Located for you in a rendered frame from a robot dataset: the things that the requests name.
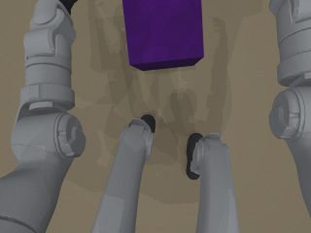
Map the left robot thigh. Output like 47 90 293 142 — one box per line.
90 124 155 233

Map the robot left foot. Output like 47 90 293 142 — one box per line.
141 115 156 133

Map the carton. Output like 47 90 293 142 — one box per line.
122 0 204 71

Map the robot left hand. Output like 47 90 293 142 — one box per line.
59 0 78 16

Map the robot left forearm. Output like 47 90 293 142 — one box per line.
11 0 77 152

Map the robot left upper arm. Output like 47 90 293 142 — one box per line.
0 112 86 233

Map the robot right upper arm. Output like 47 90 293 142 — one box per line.
268 86 311 218

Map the robot right forearm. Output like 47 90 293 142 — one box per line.
268 0 311 87

